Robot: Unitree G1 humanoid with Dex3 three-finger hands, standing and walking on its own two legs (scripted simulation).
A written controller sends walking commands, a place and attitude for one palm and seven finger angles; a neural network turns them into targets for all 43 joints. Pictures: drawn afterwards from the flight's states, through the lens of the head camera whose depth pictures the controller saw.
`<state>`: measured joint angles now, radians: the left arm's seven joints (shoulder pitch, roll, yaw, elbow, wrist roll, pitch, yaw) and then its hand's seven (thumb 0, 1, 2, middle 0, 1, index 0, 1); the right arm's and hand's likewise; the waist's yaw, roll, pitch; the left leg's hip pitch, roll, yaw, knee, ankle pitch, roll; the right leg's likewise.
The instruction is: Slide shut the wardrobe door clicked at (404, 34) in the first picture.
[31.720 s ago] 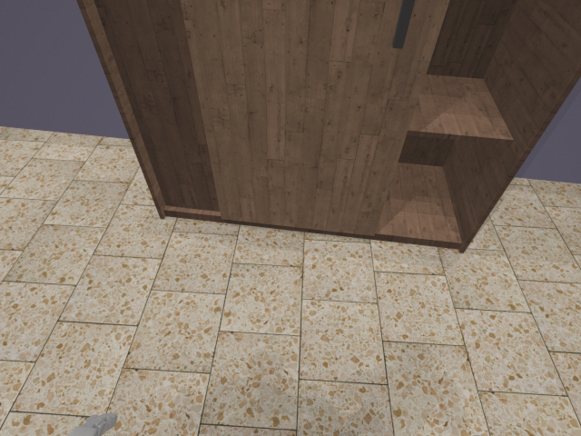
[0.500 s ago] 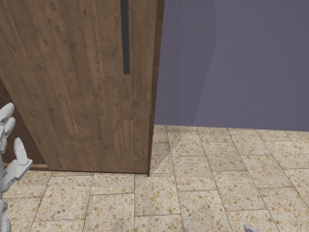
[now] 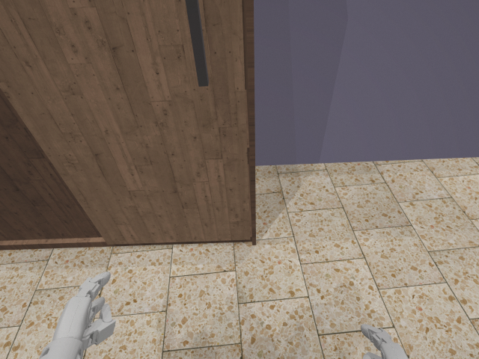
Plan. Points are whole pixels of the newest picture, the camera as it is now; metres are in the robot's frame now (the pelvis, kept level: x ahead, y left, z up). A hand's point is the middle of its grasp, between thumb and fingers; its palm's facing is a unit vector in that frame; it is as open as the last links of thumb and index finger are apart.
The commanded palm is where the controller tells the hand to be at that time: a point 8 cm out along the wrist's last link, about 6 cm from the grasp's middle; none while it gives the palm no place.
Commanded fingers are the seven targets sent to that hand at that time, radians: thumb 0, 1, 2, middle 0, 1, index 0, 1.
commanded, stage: let the arm hang, fingers relaxed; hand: left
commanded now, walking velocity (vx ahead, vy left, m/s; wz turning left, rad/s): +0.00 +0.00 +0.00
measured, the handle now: (196, 23) +0.76 +0.13 +0.26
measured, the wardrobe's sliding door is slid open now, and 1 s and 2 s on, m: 0.01 0.01 0.01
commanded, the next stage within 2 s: look to check the result in 0.94 s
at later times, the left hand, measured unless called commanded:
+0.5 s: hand out of the picture -0.07 +0.23 -0.15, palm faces +0.03 -0.96 -0.29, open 7.3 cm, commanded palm none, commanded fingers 0.00 0.90 0.90 -0.20 -0.30 -0.20 -0.30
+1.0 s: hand out of the picture +0.09 +0.22 -0.14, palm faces -0.04 -0.96 -0.29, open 7.4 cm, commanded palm none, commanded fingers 0.00 0.90 0.90 -0.20 -0.30 -0.20 -0.30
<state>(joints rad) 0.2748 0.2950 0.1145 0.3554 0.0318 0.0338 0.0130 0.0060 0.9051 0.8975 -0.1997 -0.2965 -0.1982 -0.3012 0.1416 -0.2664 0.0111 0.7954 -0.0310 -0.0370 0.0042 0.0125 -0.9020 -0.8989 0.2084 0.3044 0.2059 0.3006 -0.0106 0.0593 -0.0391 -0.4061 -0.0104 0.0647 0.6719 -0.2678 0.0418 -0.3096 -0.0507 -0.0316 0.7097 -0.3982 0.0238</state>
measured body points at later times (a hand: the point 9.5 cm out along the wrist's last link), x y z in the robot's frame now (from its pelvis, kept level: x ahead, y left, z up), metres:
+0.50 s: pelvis -0.02 +0.00 +0.02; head -0.01 +0.00 +0.47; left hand -0.07 +0.28 -0.12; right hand +0.00 -0.25 -0.13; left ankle +0.05 +0.10 -0.72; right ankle -0.01 -0.13 -0.72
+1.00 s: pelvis +0.00 -0.01 +0.03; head +0.02 +0.00 +0.48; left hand +0.09 +0.27 -0.12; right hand +0.04 -0.30 -0.11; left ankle +0.05 +0.10 -0.72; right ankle -0.01 -0.13 -0.72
